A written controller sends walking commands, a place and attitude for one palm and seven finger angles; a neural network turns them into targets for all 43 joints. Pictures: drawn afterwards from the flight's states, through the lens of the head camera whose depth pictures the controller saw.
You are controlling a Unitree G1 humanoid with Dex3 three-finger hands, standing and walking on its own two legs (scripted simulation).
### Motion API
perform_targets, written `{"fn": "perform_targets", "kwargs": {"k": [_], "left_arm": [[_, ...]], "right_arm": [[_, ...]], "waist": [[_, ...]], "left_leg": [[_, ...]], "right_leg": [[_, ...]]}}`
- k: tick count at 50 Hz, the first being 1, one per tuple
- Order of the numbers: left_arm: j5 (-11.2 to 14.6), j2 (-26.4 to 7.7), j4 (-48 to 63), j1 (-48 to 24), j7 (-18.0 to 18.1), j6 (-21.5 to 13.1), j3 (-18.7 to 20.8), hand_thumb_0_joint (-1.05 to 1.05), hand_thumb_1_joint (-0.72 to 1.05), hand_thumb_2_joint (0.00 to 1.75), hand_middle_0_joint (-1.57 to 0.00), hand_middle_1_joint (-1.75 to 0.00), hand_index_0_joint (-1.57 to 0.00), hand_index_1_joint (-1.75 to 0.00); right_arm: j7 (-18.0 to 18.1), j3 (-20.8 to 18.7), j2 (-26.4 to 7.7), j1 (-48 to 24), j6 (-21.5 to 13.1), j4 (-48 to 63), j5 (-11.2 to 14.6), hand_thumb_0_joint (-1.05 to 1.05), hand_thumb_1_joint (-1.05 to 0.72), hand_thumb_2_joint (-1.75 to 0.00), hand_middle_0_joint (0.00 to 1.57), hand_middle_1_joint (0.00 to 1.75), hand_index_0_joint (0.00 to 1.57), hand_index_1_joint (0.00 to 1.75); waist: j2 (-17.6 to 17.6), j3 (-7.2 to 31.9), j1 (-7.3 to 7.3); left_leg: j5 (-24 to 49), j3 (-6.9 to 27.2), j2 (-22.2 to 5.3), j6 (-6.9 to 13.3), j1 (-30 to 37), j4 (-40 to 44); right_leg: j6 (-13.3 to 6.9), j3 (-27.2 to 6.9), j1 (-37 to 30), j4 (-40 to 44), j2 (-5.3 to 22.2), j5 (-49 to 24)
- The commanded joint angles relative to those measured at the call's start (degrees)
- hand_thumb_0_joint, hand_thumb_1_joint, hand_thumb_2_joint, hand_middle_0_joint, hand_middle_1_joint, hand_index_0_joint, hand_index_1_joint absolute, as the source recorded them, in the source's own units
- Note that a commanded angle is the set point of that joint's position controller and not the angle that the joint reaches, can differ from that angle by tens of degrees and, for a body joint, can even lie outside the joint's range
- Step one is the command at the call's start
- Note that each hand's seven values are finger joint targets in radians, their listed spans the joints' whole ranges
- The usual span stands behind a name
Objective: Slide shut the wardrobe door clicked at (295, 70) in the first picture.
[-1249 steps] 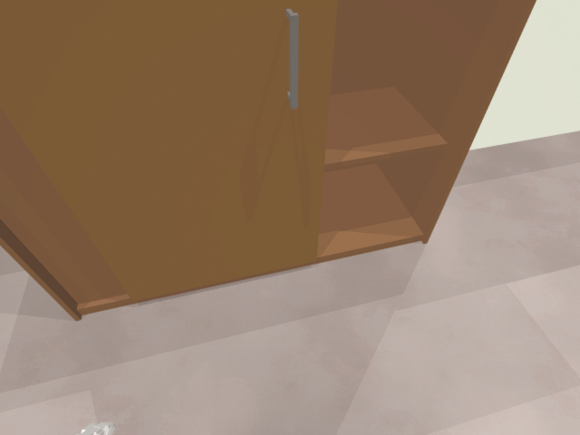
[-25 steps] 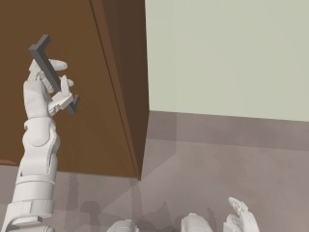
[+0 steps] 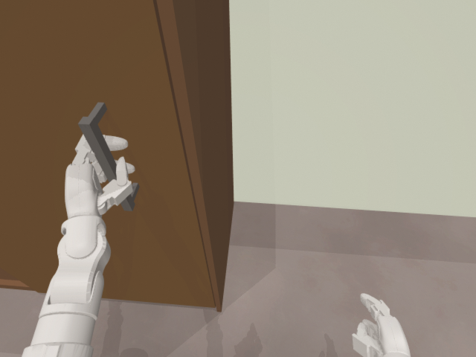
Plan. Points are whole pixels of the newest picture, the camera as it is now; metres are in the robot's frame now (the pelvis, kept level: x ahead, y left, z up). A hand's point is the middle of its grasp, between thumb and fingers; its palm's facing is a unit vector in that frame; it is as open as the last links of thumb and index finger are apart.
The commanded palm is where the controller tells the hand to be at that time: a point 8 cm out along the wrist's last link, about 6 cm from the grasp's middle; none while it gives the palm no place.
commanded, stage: stop walking and hold the door there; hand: left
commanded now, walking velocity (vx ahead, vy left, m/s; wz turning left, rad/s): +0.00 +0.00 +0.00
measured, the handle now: (115, 162) +0.38 +0.25 +0.13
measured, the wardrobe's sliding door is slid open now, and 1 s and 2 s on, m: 0.00 0.00 0.00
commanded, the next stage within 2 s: loosen the grip on the handle in 0.26 s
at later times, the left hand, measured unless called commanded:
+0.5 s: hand (118, 178) +0.34 +0.23 +0.13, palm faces +0.34 -0.93 -0.12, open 6.0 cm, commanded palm +0.30 +0.25 +0.13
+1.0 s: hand (123, 181) +0.34 +0.22 +0.13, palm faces +0.35 -0.93 -0.16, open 14.4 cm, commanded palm +0.30 +0.26 +0.13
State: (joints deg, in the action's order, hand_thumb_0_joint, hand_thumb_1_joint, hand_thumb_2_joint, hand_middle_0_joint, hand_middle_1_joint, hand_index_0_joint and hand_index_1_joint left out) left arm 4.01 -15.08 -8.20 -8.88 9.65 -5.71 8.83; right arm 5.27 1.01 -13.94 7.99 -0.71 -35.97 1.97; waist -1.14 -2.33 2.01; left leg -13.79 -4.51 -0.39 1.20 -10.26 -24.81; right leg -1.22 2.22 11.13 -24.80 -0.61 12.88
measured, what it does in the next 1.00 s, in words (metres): stands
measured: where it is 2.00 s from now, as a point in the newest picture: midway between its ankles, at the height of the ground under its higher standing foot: outside the picture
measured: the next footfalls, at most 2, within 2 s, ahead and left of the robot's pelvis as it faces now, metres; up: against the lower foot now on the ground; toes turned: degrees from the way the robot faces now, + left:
none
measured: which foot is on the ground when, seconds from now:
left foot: down 0.00-1.00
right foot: down 0.00-1.00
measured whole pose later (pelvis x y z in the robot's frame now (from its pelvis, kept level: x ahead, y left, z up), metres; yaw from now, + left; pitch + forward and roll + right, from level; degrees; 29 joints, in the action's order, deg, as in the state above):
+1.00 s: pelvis -0.02 -0.01 -0.01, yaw +1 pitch +2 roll +0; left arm 4.3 -17.0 -19.0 -15.7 5.8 -8.7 13.0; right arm 4.9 0.6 -14.7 15.7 -8.0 -40.0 2.1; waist -1.1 1.5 0.8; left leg -15.5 -2.9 -1.0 0.5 -18.4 -32.2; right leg -2.5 3.3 18.8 -31.9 -1.1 14.8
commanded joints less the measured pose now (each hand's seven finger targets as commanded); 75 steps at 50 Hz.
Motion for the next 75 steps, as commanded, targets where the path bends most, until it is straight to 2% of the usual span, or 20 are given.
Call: {"fn": "perform_targets", "kwargs": {"k": [1, 10, 17, 18, 19, 20, 21, 22, 24, 26, 27, 31, 36, 39, 42, 45, 51, 58, 65, 75], "left_arm": [[-1.3, -6.6, 13.7, -15.8, -1.8, -3.9, -2.7, 0.00, 0.90, 0.90, -0.45, -1.40, -0.45, -1.40], [-1.2, -7.5, 14.1, -14.0, -1.8, -3.9, -1.8, 0.00, 0.90, 0.90, -0.45, -1.40, -0.45, -1.40], [-1.1, -7.3, 14.0, -14.3, -1.8, -3.8, -2.3, 0.00, 0.90, 0.90, -0.45, -1.40, -0.45, -1.40], [-8.9, -54.1, 17.7, -56.4, -1.1, -4.7, 37.2, 0.00, 0.90, 0.90, -0.45, -1.40, -0.45, -1.40], [-7.5, -11.6, -15.6, -36.8, -6.2, 3.9, 6.9, 0.00, 0.78, 0.84, -0.45, -1.40, -0.45, -1.40], [-0.1, -5.8, -0.4, -27.8, -7.8, 3.0, 8.1, 0.00, 0.66, 0.78, -0.45, -1.40, -0.45, -1.40], [2.2, -3.4, 1.3, -22.1, -9.0, 2.4, 6.9, 0.00, 0.54, 0.73, -0.45, -1.40, -0.45, -1.40], [4.3, -11.2, 5.7, -19.8, -7.7, 0.2, 13.7, 0.00, 0.42, 0.67, -0.45, -1.40, -0.45, -1.40], [1.1, -8.6, 5.8, -24.3, -5.3, -2.1, 7.8, 0.00, 0.17, 0.55, -0.45, -1.40, -0.45, -1.40], [-1.7, -9.0, 1.4, -24.8, -3.0, -3.0, 6.6, 0.00, -0.07, 0.43, -0.45, -1.40, -0.45, -1.40], [-2.2, -9.5, -0.2, -26.0, -2.6, -3.2, 6.1, 0.00, -0.19, 0.37, -0.45, -1.40, -0.45, -1.40], [-2.7, -13.4, -2.9, -34.6, -2.5, -5.0, 5.7, 0.00, -0.55, 0.20, -0.41, -1.35, -0.41, -1.35], [-1.4, -18.0, -8.3, -35.1, -3.0, -6.5, 8.8, 0.00, -0.55, 0.20, -0.34, -1.27, -0.34, -1.27], [-1.1, -16.4, -3.0, -34.9, -3.0, -7.1, 7.1, 0.00, -0.55, 0.20, -0.30, -1.22, -0.30, -1.22], [0.2, -14.9, -4.2, -30.4, -3.0, -6.6, 7.1, 0.00, -0.55, 0.20, -0.26, -1.17, -0.26, -1.17], [0.3, -16.0, -1.0, -28.6, -2.8, -6.1, 8.8, 0.00, -0.55, 0.20, -0.25, -1.15, -0.25, -1.15], [-0.1, -12.9, 4.3, -23.8, -2.5, -3.6, 8.1, 0.00, -0.55, 0.20, -0.25, -1.15, -0.25, -1.15], [-1.0, -14.0, 2.0, -24.9, -2.1, -0.9, 9.1, 0.00, -0.55, 0.20, -0.25, -1.15, -0.25, -1.15], [0.5, -17.3, 0.0, -24.1, -3.5, 0.1, 13.1, 0.00, -0.55, 0.20, -0.25, -1.15, -0.25, -1.15], [0.8, -19.3, -1.5, -31.6, -9.0, -5.8, 11.7, 0.00, -0.55, 0.20, -0.25, -1.15, -0.25, -1.15]], "right_arm": [[0.4, -1.6, -5.8, -3.2, -2.0, 7.4, -0.4, 0.00, -0.90, -0.90, 0.20, 0.30, 0.20, 0.30], [0.5, -1.4, -5.4, -3.0, -1.5, 7.7, -0.4, 0.00, -0.90, -0.90, 0.20, 0.30, 0.20, 0.30], [0.7, -1.3, -5.5, -3.0, -1.4, 7.3, -0.4, 0.00, -0.90, -0.90, 0.20, 0.30, 0.20, 0.30], [-0.5, -5.3, -7.4, 1.5, -2.9, 8.1, -1.3, 0.00, -0.90, -0.90, 0.20, 0.30, 0.20, 0.30], [-1.3, -4.0, -5.1, -3.0, -5.9, 5.6, -2.9, 0.00, -0.90, -0.90, 0.20, 0.30, 0.20, 0.30], [-1.2, -5.6, -6.7, 1.5, -7.7, 5.1, 1.1, 0.00, -0.90, -0.90, 0.20, 0.30, 0.20, 0.30], [-1.6, -5.5, -6.5, 0.9, -9.4, 4.5, 0.7, 0.00, -0.90, -0.90, 0.20, 0.30, 0.20, 0.30], [-1.9, -5.0, -7.2, 3.0, -9.6, 3.4, -0.4, 0.00, -0.90, -0.90, 0.20, 0.30, 0.20, 0.30], [-2.6, -4.2, -6.9, 1.2, -10.1, 4.1, -0.7, 0.00, -0.90, -0.90, 0.20, 0.30, 0.20, 0.30], [-2.8, -3.8, -7.5, 1.5, -10.0, 4.7, -0.3, 0.00, -0.90, -0.90, 0.20, 0.30, 0.20, 0.30], [-2.5, -3.5, -7.8, 1.0, -10.0, 5.4, 0.0, 0.00, -0.90, -0.90, 0.20, 0.30, 0.20, 0.30], [-0.7, -2.3, -7.1, -0.4, -10.5, 5.7, 0.7, 0.00, -0.90, -0.90, 0.20, 0.30, 0.20, 0.30], [0.1, -2.3, -7.2, -0.6, -10.7, 4.7, 0.7, 0.00, -0.90, -0.90, 0.20, 0.30, 0.20, 0.30], [-0.2, -2.4, -6.7, -1.0, -11.0, 5.7, 0.5, 0.00, -0.90, -0.90, 0.20, 0.30, 0.20, 0.30], [-0.2, -2.3, -7.1, -0.3, -11.0, 5.5, 0.5, 0.00, -0.90, -0.90, 0.20, 0.30, 0.20, 0.30], [0.1, -2.4, -7.5, 0.6, -11.0, 5.3, 0.1, 0.00, -0.90, -0.90, 0.20, 0.30, 0.20, 0.30], [-0.3, -2.7, -7.4, 2.6, -10.6, 5.4, -0.4, 0.00, -0.90, -0.90, 0.20, 0.30, 0.20, 0.30], [0.5, -1.9, -6.9, 2.3, -8.7, 5.4, -0.3, 0.00, -0.90, -0.90, 0.20, 0.30, 0.20, 0.30], [1.5, -1.3, -6.5, 1.3, -7.1, 6.3, -0.1, 0.00, -0.90, -0.90, 0.20, 0.30, 0.20, 0.30], [1.7, -1.8, -7.8, 3.1, -8.4, 5.4, -0.2, 0.00, -0.90, -0.90, 0.20, 0.30, 0.20, 0.30]], "waist": [[-2.0, 13.9, -2.62], [-1.4, 15.3, -2.60], [-0.8, 13.8, -2.49], [17.5, 2.5, 0.87], [9.9, 23.3, -3.76], [3.2, 25.6, -1.90], [-14.6, 28.1, 0.77], [-15.7, 29.9, 1.77], [-5.8, 22.9, -0.03], [5.3, 16.7, -1.64], [7.3, 15.1, -1.95], [3.5, 11.2, -2.46], [3.4, 11.0, -1.63], [-0.7, 15.5, -0.88], [2.5, 13.6, -1.06], [1.9, 15.4, -0.61], [0.8, 19.0, -0.38], [1.5, 15.8, -1.06], [0.6, 15.7, 0.21], [-2.8, 16.9, -2.18]], "left_leg": [[14.8, 6.6, -8.1, 0.5, 5.7, 3.8], [18.3, 5.5, -7.7, 0.3, 6.7, 2.6], [15.3, 6.3, -7.9, 0.6, 5.9, 3.9], [15.8, 2.1, -8.0, 2.3, -3.2, -3.2], [31.6, 0.0, 0.3, 0.8, 1.1, 2.2], [42.8, 4.2, -2.5, -1.9, 8.1, -2.2], [48.0, 4.0, -3.0, -4.4, 16.3, -3.4], [44.9, 4.7, -3.1, -5.1, 18.6, -3.9], [26.2, 2.8, -1.5, -2.6, 8.2, -3.9], [13.0, 3.2, -1.4, -0.6, -0.3, -2.6], [7.1, 3.0, -0.9, -0.1, -2.7, -2.1], [-8.0, 2.1, 0.3, 0.7, -6.7, -1.3], [-8.3, 1.8, 0.8, 0.5, -11.0, -3.7], [-6.3, 2.0, 0.7, 0.7, -9.0, -3.5], [-5.1, 2.3, 0.5, 0.9, -9.8, -3.4], [1.3, 2.1, 0.5, 1.0, -7.9, -3.7], [11.8, 2.7, 0.2, 0.8, -2.8, -4.5], [8.6, 3.5, 0.1, 0.4, -3.8, -4.0], [7.9, 3.4, 0.4, 0.2, -4.9, -3.6], [6.0, 4.8, -0.1, 0.5, -3.4, -5.0]], "right_leg": [[0.1, -5.7, -2.6, 2.5, 5.1, -13.1], [-0.1, -6.2, -4.0, 2.6, 5.6, -18.4], [0.2, -5.9, -3.2, 3.3, 5.3, -14.1], [2.9, -8.8, 3.9, 8.8, 4.9, -19.0], [-2.1, -0.9, -8.9, -5.9, 0.9, -40.4], [-0.7, 2.2, -2.9, -5.9, 0.9, -34.2], [-1.1, 0.8, 2.1, -5.3, 1.3, -21.9], [-0.6, 0.6, 3.4, -3.9, 0.5, -13.3], [-0.3, 0.5, 2.9, -3.0, 0.4, -14.7], [0.2, 0.4, 3.9, -2.9, 0.7, -9.5], [0.4, -0.5, 4.9, -2.0, 1.0, -4.9], [0.7, -4.9, 7.5, 3.1, 2.4, 13.7], [0.9, -8.6, 5.3, 5.5, 3.6, 20.9], [0.5, -8.3, 2.8, 3.9, 3.6, 16.8], [0.8, -7.7, 2.8, 3.9, 3.3, 14.5], [0.6, -5.8, 1.3, 1.4, 2.7, 4.3], [0.2, -1.7, 0.9, -3.5, 1.1, -11.5], [0.1, -1.2, 3.5, -2.9, 0.9, -7.3], [0.0, -1.5, 1.9, -2.4, 1.0, -6.9], [-0.4, -1.6, 6.5, -3.6, 0.4, -3.9]]}}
